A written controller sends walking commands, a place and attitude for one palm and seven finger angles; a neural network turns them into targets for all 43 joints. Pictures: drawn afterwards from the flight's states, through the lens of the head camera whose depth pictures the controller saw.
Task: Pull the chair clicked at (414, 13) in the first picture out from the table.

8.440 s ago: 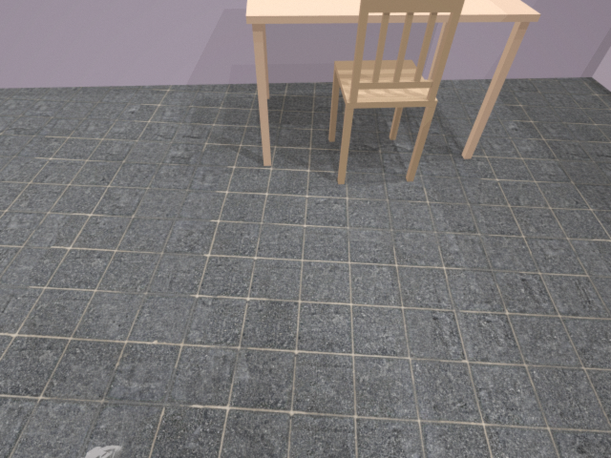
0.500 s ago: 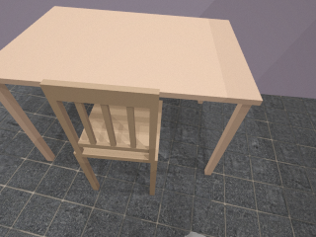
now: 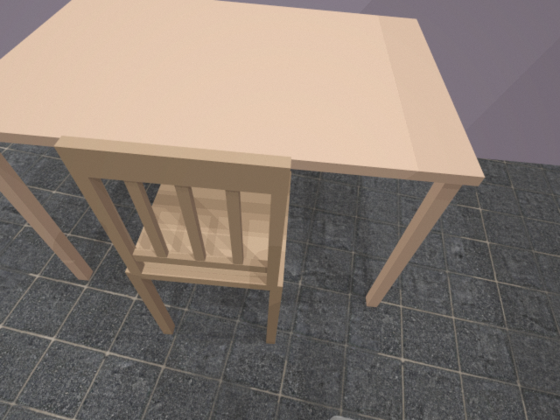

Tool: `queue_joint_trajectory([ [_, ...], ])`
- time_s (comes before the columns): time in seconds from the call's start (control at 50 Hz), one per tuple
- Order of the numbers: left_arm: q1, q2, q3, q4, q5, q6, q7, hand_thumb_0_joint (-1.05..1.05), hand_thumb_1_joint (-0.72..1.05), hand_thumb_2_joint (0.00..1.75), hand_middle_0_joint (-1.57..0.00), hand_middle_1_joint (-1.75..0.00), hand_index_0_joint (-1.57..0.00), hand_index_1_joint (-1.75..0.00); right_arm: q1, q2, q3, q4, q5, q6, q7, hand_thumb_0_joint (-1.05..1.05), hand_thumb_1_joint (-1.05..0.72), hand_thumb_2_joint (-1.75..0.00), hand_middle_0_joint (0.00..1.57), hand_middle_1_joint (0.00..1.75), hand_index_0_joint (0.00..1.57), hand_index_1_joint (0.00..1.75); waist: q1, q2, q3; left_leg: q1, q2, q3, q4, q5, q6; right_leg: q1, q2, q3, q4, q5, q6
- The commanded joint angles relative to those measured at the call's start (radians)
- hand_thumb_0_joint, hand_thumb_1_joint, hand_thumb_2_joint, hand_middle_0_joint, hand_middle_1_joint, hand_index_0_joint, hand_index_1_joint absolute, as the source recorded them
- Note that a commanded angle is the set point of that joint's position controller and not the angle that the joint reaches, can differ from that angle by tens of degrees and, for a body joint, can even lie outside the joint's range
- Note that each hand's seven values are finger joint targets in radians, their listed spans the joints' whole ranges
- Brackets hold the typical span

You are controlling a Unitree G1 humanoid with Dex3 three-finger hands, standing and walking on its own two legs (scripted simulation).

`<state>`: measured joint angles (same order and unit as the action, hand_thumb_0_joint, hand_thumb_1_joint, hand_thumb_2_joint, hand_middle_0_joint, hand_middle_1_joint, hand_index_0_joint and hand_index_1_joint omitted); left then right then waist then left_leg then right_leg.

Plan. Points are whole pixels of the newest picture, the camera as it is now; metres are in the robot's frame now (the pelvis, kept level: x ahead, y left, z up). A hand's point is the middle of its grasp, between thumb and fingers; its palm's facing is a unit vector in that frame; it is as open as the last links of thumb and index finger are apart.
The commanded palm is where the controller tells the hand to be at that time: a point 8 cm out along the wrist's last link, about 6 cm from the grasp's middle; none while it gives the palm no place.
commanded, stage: come to a stop and stand still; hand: left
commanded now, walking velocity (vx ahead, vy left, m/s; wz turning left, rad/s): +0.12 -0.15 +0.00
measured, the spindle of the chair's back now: (192, 224) +0.47 +0.20 -0.09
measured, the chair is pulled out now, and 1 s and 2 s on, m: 0.00 0.00 0.00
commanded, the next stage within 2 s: look again from close up in 0.58 s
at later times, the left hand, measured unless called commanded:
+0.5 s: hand out of the picture -0.01 +0.15 -0.16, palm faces -0.03 -0.98 -0.20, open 7.4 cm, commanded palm none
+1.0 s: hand out of the picture -0.01 +0.13 -0.16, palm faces -0.01 -0.98 -0.20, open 7.4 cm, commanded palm none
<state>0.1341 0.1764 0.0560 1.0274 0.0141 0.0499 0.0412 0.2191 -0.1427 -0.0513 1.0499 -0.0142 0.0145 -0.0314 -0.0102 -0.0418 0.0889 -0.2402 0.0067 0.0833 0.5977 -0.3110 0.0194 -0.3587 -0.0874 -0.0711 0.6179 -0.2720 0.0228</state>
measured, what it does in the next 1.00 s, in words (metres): steps on the spot: right foot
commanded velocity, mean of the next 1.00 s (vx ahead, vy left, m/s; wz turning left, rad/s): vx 0.01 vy -0.02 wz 0.00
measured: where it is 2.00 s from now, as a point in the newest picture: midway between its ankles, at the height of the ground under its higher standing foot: outside the picture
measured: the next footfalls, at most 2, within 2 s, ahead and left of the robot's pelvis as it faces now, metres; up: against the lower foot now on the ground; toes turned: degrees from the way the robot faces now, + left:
right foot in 0.34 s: -0.01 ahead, -0.13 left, +0.00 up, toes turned -4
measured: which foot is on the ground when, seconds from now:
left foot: down 0.00-1.00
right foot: up 0.00-0.32, down 0.34-1.00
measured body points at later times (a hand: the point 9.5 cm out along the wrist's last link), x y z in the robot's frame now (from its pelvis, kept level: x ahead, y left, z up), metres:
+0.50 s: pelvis -0.01 -0.01 +0.01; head +0.00 -0.03 +0.46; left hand -0.01 +0.20 -0.15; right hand -0.01 -0.24 -0.16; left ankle +0.00 +0.10 -0.73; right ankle -0.05 -0.13 -0.73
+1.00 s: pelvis -0.01 -0.04 +0.01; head +0.00 -0.05 +0.46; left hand -0.01 +0.18 -0.14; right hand -0.02 -0.26 -0.15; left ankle +0.00 +0.10 -0.73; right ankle -0.05 -0.13 -0.73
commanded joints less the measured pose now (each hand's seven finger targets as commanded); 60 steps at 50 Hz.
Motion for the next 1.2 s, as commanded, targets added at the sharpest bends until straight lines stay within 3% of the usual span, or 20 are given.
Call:
queue_joint_trajectory([
  [0.0, 0.062, 0.058, 0.008, -0.027, 0.007, 0.003, -0.008, 0.00, 0.90, 0.90, -0.20, -0.30, -0.20, -0.30, 0.005, -0.136, -0.006, -0.043, -0.015, -0.022, -0.013, 0.00, -0.90, -0.90, 0.20, 0.30, 0.20, 0.30, 0.028, 0.199, 0.029, -0.147, 0.295, -0.335, -0.457, -0.045, 0.110, -0.003, 0.041, 0.106, 0.252, -0.159, -0.008],
  [0.04, 0.123, 0.052, 0.002, 0.009, 0.007, -0.008, -0.020, 0.00, 0.90, 0.90, -0.20, -0.30, -0.20, -0.30, -0.009, -0.127, -0.002, -0.042, -0.010, -0.029, -0.017, 0.00, -0.90, -0.90, 0.20, 0.30, 0.20, 0.30, 0.036, 0.133, -0.007, -0.019, 0.265, -0.262, -0.414, 0.054, 0.117, -0.053, 0.042, 0.099, 0.263, -0.117, 0.001],
  [0.06, 0.129, 0.048, 0.000, 0.016, 0.006, -0.011, -0.021, 0.00, 0.90, 0.90, -0.20, -0.30, -0.20, -0.30, 0.003, -0.132, -0.003, -0.036, -0.010, -0.031, -0.018, 0.00, -0.90, -0.90, 0.20, 0.30, 0.20, 0.30, 0.025, 0.135, -0.017, 0.031, 0.262, -0.239, -0.402, 0.117, 0.118, -0.063, 0.040, 0.095, 0.255, -0.114, 0.009],
  [0.16, 0.104, 0.045, -0.017, 0.018, 0.001, -0.017, -0.022, 0.00, 0.90, 0.90, -0.20, -0.30, -0.20, -0.30, 0.082, -0.157, -0.012, 0.009, -0.010, -0.026, -0.022, 0.00, -0.90, -0.90, 0.20, 0.30, 0.20, 0.30, -0.028, 0.157, -0.052, 0.184, 0.290, -0.237, -0.339, 0.391, 0.145, -0.037, 0.033, 0.063, 0.105, -0.182, 0.015],
  [0.22, 0.143, 0.039, -0.023, 0.038, -0.003, -0.021, -0.018, 0.00, 0.90, 0.90, -0.20, -0.30, -0.20, -0.30, 0.088, -0.176, -0.016, 0.027, -0.006, -0.021, -0.021, 0.00, -0.90, -0.90, 0.20, 0.30, 0.20, 0.30, -0.024, 0.182, -0.099, 0.228, 0.277, -0.217, -0.289, 0.512, 0.138, 0.019, 0.041, 0.040, 0.004, -0.152, 0.009],
  [0.24, 0.163, 0.043, -0.025, 0.050, -0.004, -0.025, -0.017, 0.00, 0.90, 0.90, -0.20, -0.30, -0.20, -0.30, 0.081, -0.168, -0.015, 0.033, -0.003, -0.022, -0.019, 0.00, -0.90, -0.90, 0.20, 0.30, 0.20, 0.30, -0.015, 0.169, -0.104, 0.218, 0.266, -0.201, -0.270, 0.540, 0.131, 0.060, 0.042, 0.034, -0.062, -0.112, 0.005],
  [0.28, 0.224, 0.048, -0.028, 0.082, -0.003, -0.037, -0.011, 0.00, 0.90, 0.90, -0.20, -0.30, -0.20, -0.30, 0.074, -0.153, -0.009, 0.041, 0.005, -0.023, -0.017, 0.00, -0.90, -0.90, 0.20, 0.30, 0.20, 0.30, 0.009, 0.137, -0.119, 0.169, 0.211, -0.163, -0.215, 0.478, 0.080, 0.176, 0.035, 0.031, -0.257, 0.074, 0.000],
  [0.3, 0.300, 0.073, -0.040, 0.097, 0.021, -0.063, 0.029, 0.00, 0.90, 0.90, -0.20, -0.30, -0.20, -0.30, 0.014, -0.194, -0.004, -0.024, 0.018, -0.036, -0.006, 0.00, -0.90, -0.90, 0.20, 0.30, 0.20, 0.30, 0.038, 0.047, -0.069, 0.112, 0.193, -0.096, -0.024, 0.559, 0.024, 0.117, -0.016, 0.114, -0.304, 0.230, -0.019],
  [0.32, 0.234, 0.100, -0.047, 0.043, 0.009, -0.072, 0.021, 0.00, 0.90, 0.90, -0.20, -0.30, -0.20, -0.30, 0.030, -0.118, 0.010, -0.056, 0.009, -0.028, 0.013, 0.00, -0.90, -0.90, 0.20, 0.30, 0.20, 0.30, -0.003, -0.036, -0.049, 0.015, 0.108, -0.056, -0.064, 0.080, -0.007, 0.087, -0.059, 0.161, -0.341, -0.007, -0.054],
  [0.34, 0.199, 0.127, -0.055, 0.028, 0.006, -0.086, 0.011, 0.00, 0.90, 0.90, -0.20, -0.30, -0.20, -0.30, 0.009, -0.094, 0.022, -0.060, -0.007, -0.018, 0.030, 0.00, -0.90, -0.90, 0.20, 0.30, 0.20, 0.30, 0.002, 0.017, -0.033, 0.024, 0.049, -0.019, -0.069, -0.005, -0.028, 0.042, -0.077, 0.188, -0.358, -0.137, -0.087],
  [0.38, 0.185, 0.114, -0.051, 0.020, 0.003, -0.101, 0.009, 0.00, 0.90, 0.90, -0.20, -0.30, -0.20, -0.30, 0.080, -0.093, 0.025, -0.041, -0.005, -0.026, 0.029, 0.00, -0.90, -0.90, 0.20, 0.30, 0.20, 0.30, -0.040, -0.030, -0.085, 0.038, 0.061, -0.041, -0.071, 0.099, -0.013, 0.081, -0.047, 0.173, -0.280, 0.044, -0.101],
  [0.42, 0.196, 0.095, -0.054, 0.016, -0.001, -0.100, 0.007, 0.00, 0.90, 0.90, -0.20, -0.30, -0.20, -0.30, 0.105, -0.105, 0.029, -0.026, -0.001, -0.039, 0.021, 0.00, -0.90, -0.90, 0.20, 0.30, 0.20, 0.30, -0.029, 0.058, -0.106, 0.068, 0.092, -0.065, -0.116, 0.198, 0.000, 0.108, -0.015, 0.129, -0.204, 0.132, -0.081],
  [0.44, 0.210, 0.088, -0.054, 0.019, 0.000, -0.099, 0.006, 0.00, 0.90, 0.90, -0.20, -0.30, -0.20, -0.30, 0.098, -0.100, 0.034, -0.020, -0.001, -0.043, 0.017, 0.00, -0.90, -0.90, 0.20, 0.30, 0.20, 0.30, -0.013, 0.065, -0.089, 0.052, 0.102, -0.074, -0.123, 0.253, 0.008, 0.130, -0.007, 0.107, -0.190, 0.182, -0.074],
  [0.54, 0.221, 0.081, -0.057, 0.025, -0.002, -0.086, 0.003, 0.00, 0.90, 0.90, -0.20, -0.30, -0.20, -0.30, 0.092, -0.092, 0.043, -0.008, 0.000, -0.035, 0.013, 0.00, -0.90, -0.90, 0.20, 0.30, 0.20, 0.30, 0.001, 0.022, 0.029, -0.007, 0.090, -0.066, -0.178, 0.118, 0.004, 0.093, -0.004, 0.122, -0.233, 0.042, -0.071],
  [0.58, 0.219, 0.087, -0.056, 0.025, -0.004, -0.085, 0.003, 0.00, 0.90, 0.90, -0.20, -0.30, -0.20, -0.30, 0.102, -0.090, 0.046, 0.005, -0.001, -0.034, 0.015, 0.00, -0.90, -0.90, 0.20, 0.30, 0.20, 0.30, 0.000, 0.019, 0.036, -0.001, 0.085, -0.064, -0.185, 0.104, 0.001, 0.085, -0.006, 0.129, -0.243, 0.011, -0.071],
  [0.72, 0.227, 0.096, -0.053, 0.032, -0.006, -0.091, 0.002, 0.00, 0.90, 0.90, -0.20, -0.30, -0.20, -0.30, 0.116, -0.089, 0.051, 0.039, 0.000, -0.041, 0.011, 0.00, -0.90, -0.90, 0.20, 0.30, 0.20, 0.30, 0.007, -0.001, -0.029, 0.048, 0.090, -0.055, -0.192, 0.165, -0.004, 0.137, -0.019, 0.129, -0.245, 0.134, -0.068],
  [0.86, 0.235, 0.096, -0.049, 0.042, -0.003, -0.092, 0.003, 0.00, 0.90, 0.90, -0.20, -0.30, -0.20, -0.30, 0.103, -0.082, 0.050, 0.057, 0.002, -0.039, 0.009, 0.00, -0.90, -0.90, 0.20, 0.30, 0.20, 0.30, 0.009, 0.010, -0.005, 0.053, 0.090, -0.044, -0.198, 0.164, -0.011, 0.132, -0.023, 0.138, -0.260, 0.190, -0.067],
  [1.18, 0.252, 0.097, -0.048, 0.063, -0.001, -0.091, 0.001, 0.00, 0.90, 0.90, -0.20, -0.30, -0.20, -0.30, 0.073, -0.098, 0.048, 0.064, 0.004, -0.042, 0.001, 0.00, -0.90, -0.90, 0.20, 0.30, 0.20, 0.30, 0.013, 0.037, -0.031, 0.092, 0.104, -0.049, -0.205, 0.229, -0.009, 0.160, -0.022, 0.126, -0.260, 0.280, -0.058],
])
